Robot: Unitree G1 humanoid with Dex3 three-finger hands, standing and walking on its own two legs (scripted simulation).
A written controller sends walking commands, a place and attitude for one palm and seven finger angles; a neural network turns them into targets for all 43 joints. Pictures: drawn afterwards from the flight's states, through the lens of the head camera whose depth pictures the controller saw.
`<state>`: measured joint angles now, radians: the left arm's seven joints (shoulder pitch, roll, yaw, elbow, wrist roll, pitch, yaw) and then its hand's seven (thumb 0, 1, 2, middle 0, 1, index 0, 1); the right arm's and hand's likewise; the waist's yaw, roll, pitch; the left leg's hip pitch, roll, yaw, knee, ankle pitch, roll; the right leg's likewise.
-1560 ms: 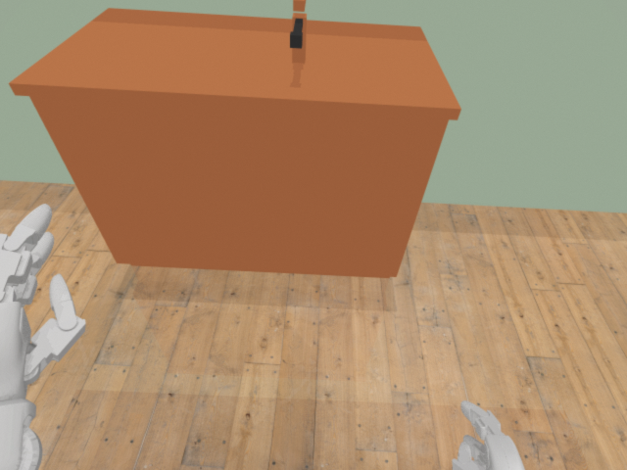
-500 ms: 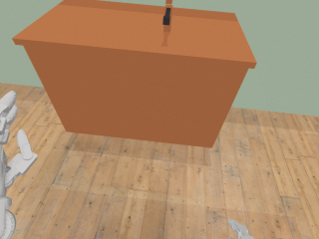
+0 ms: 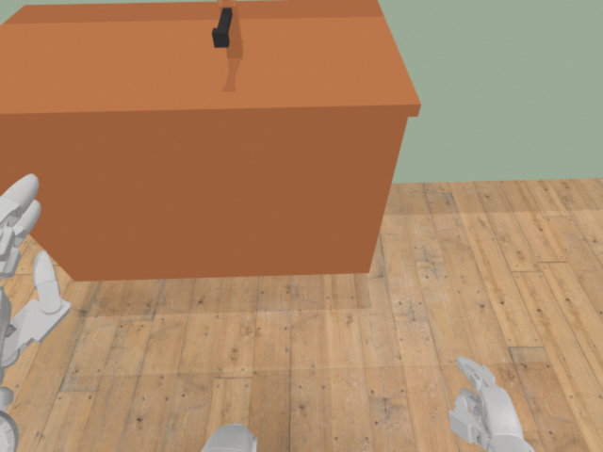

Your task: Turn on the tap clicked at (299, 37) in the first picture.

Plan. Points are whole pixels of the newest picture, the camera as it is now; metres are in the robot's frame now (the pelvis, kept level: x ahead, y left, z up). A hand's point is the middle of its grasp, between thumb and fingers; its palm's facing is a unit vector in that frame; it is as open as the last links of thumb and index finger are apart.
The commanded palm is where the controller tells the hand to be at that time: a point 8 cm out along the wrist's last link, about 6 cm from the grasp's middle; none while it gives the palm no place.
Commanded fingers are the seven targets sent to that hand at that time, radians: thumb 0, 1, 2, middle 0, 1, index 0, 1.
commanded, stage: turn to face it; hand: left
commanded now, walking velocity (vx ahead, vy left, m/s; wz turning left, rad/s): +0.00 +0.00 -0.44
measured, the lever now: (220, 37) +0.81 +0.22 +0.15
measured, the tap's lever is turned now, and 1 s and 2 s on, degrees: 0 0 0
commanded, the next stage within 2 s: take the last steps up to it in 0.42 s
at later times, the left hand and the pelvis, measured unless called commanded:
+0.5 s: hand (70, 263) +0.25 +0.24 +0.18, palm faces +0.27 -0.88 -0.39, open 7.4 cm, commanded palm +0.21 +0.28 +0.18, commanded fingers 0.00 0.90 0.90 -0.20 -0.30 -0.20 -0.30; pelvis +0.00 +0.04 +0.00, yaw -12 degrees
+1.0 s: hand (100, 261) +0.26 +0.22 +0.18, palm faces +0.28 -0.90 -0.34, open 7.4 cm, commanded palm +0.22 +0.25 +0.18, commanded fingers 0.00 0.90 0.90 -0.20 -0.30 -0.20 -0.30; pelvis +0.00 +0.02 -0.01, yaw -14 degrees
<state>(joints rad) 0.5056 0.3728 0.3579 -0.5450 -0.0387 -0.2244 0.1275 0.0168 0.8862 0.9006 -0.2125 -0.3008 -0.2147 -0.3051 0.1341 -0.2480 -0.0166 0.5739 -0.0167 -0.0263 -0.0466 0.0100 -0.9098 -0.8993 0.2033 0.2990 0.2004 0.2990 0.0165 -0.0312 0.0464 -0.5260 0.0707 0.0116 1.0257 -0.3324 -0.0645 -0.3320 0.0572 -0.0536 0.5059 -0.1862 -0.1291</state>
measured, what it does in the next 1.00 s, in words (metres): steps on the spot: left foot, then right foot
